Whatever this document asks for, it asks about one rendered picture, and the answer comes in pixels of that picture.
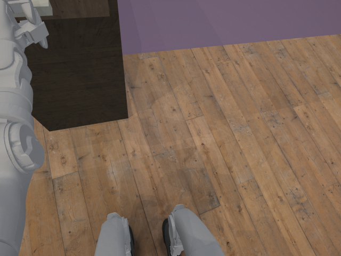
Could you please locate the left robot hand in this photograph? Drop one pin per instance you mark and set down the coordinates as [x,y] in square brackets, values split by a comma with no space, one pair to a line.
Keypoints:
[29,31]

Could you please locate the left robot forearm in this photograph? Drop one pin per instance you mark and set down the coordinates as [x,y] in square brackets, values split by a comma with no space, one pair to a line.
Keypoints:
[16,93]

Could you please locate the drawer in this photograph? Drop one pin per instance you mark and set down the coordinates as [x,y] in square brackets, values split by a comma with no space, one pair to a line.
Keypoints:
[66,9]

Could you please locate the right robot thigh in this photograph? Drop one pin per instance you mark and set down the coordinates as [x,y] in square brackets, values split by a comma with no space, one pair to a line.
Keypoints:
[196,239]

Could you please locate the handle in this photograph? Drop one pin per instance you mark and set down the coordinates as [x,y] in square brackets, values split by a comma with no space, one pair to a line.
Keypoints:
[43,7]

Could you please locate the right robot foot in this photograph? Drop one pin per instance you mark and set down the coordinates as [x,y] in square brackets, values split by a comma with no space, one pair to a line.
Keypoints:
[166,237]

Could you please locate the cabinet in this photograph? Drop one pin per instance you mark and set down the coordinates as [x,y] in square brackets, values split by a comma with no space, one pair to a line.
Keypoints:
[79,79]

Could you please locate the robot left upper arm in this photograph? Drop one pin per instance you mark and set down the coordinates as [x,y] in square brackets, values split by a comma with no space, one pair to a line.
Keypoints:
[20,155]

